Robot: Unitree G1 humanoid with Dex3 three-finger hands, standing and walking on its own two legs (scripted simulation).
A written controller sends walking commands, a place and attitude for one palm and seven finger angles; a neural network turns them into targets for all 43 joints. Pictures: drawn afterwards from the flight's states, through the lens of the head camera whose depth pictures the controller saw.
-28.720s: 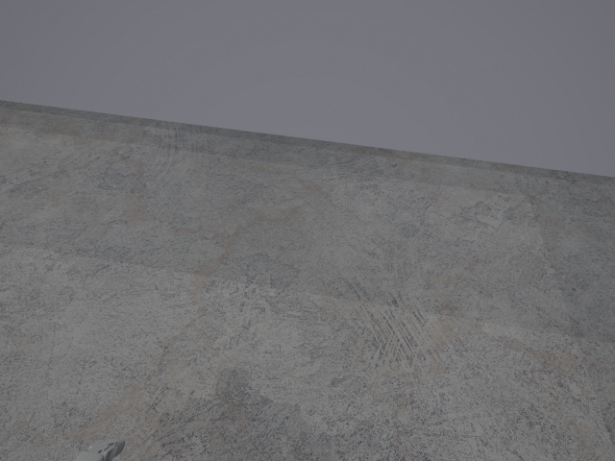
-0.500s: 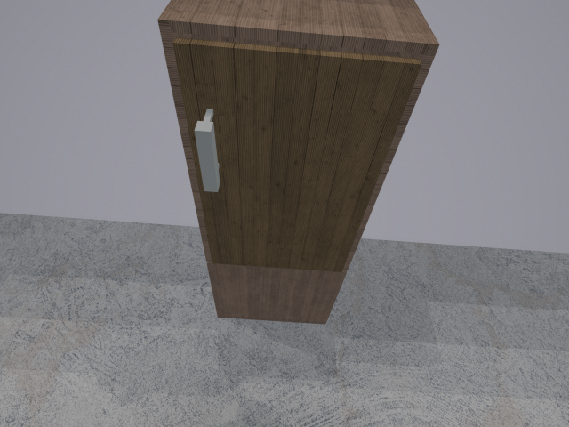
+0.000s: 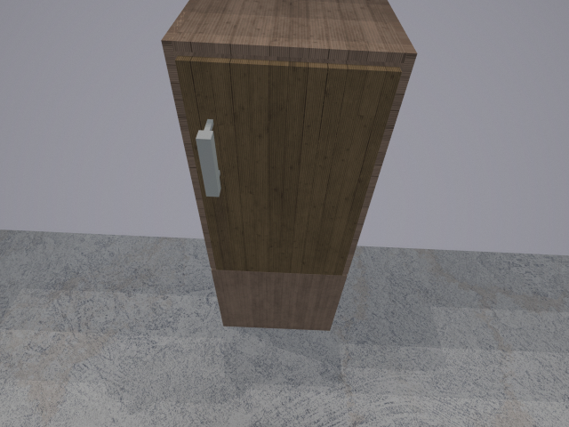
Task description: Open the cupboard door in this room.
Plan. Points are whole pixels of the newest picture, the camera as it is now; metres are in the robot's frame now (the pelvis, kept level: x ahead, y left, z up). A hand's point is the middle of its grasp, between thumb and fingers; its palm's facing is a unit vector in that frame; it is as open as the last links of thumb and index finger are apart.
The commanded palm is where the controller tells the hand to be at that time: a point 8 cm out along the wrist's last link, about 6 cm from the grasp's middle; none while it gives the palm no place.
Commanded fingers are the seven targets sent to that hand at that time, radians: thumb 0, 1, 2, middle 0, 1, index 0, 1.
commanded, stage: come to a stop and stand still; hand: left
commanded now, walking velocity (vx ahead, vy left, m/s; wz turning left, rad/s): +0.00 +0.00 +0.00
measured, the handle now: (211, 158) +0.55 +0.17 +0.07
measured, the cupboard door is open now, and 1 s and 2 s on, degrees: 0 0 0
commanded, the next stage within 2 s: look again from close up in 0.04 s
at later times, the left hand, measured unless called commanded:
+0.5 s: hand out of the picture +0.01 +0.18 -0.18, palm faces +0.02 -0.98 -0.19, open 7.4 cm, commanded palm none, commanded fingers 0.00 0.90 0.90 -0.20 -0.30 -0.20 -0.30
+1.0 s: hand (181, 313) +0.27 +0.16 +0.02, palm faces +0.14 -0.99 -0.04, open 7.8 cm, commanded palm +0.16 +0.23 -0.04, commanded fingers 0.00 0.55 0.75 -0.23 -0.53 -0.23 -0.53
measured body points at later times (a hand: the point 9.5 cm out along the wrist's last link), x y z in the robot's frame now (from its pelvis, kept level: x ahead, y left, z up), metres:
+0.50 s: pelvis +0.02 +0.02 +0.00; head +0.02 +0.01 +0.45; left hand +0.01 +0.23 -0.16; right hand +0.04 -0.21 -0.16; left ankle +0.06 +0.09 -0.74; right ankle +0.03 -0.12 -0.74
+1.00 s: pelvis +0.05 -0.01 -0.03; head +0.06 -0.02 +0.42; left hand +0.25 +0.22 +0.02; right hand +0.22 -0.26 -0.11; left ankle +0.07 +0.09 -0.74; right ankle +0.03 -0.12 -0.74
